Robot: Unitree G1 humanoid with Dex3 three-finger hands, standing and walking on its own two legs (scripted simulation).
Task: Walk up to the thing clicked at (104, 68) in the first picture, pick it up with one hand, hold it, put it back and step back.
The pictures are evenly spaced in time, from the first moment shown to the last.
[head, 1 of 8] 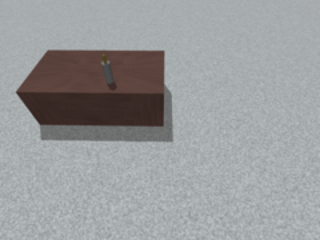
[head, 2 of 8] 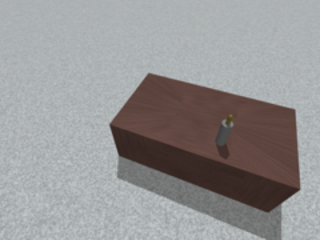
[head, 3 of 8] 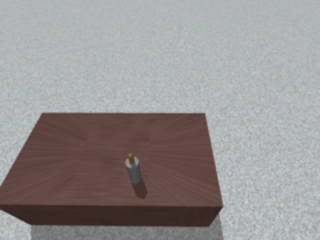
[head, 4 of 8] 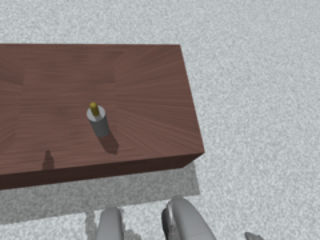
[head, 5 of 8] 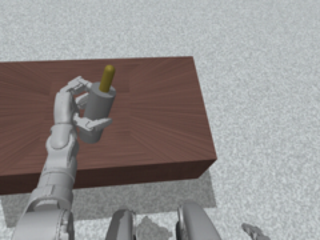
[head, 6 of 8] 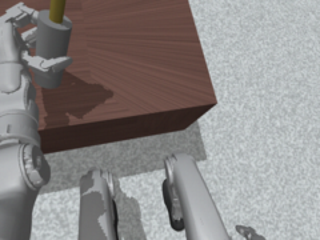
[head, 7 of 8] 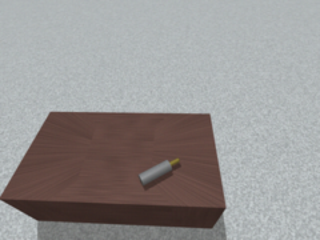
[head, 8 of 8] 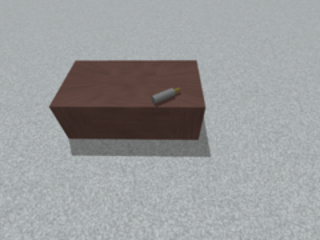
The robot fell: no
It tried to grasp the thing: yes
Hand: left
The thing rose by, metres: 0.34
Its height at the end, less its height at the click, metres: -0.08
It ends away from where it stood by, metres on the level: 0.15
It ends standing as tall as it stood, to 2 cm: no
